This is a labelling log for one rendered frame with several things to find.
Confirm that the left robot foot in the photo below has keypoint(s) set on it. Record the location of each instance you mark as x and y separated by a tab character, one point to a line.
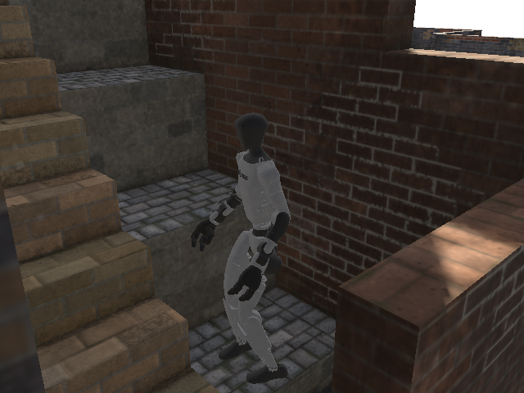
264	375

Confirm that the right robot hand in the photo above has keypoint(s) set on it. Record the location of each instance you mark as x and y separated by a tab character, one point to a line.
207	229

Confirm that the right robot upper arm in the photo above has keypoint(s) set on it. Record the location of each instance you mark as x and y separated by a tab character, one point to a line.
237	188

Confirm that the robot foot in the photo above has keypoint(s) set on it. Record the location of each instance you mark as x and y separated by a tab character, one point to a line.
234	350
264	375

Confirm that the robot right forearm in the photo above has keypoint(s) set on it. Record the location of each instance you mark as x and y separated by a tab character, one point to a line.
226	208

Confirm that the right robot foot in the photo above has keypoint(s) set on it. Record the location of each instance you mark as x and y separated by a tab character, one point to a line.
234	350

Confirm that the left robot upper arm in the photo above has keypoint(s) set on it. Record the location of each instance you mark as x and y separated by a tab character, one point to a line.
269	178

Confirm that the left robot hand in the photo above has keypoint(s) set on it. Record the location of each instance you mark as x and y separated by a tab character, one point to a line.
250	277

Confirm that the robot left forearm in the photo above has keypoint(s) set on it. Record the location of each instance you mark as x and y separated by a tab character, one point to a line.
265	248

